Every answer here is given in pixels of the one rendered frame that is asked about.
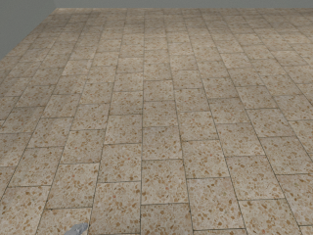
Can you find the robot left hand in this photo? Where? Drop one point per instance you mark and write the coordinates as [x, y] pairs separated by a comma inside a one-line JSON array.
[[77, 229]]

